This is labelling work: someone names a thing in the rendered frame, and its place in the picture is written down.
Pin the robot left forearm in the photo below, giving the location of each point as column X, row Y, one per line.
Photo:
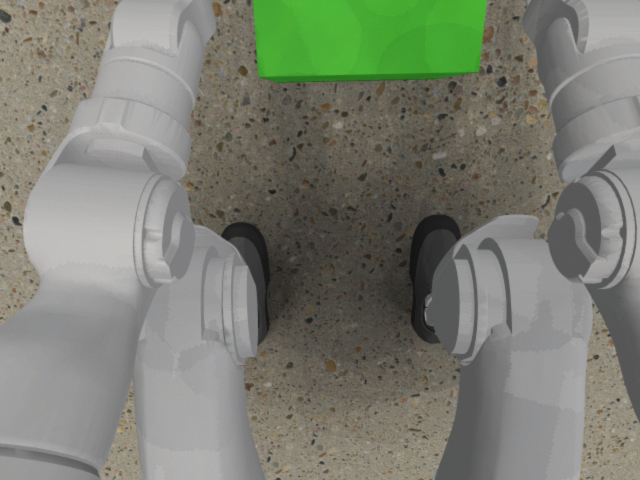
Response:
column 148, row 78

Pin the robot right forearm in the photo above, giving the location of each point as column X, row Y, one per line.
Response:
column 588, row 60

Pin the robot left upper arm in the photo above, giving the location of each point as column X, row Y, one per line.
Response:
column 102, row 240

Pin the right robot thigh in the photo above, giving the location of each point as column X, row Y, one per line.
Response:
column 521, row 401

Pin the robot right upper arm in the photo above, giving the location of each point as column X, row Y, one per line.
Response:
column 594, row 240

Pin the carton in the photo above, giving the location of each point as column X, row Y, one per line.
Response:
column 367, row 40

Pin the robot right shin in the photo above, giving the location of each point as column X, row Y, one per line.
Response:
column 508, row 226

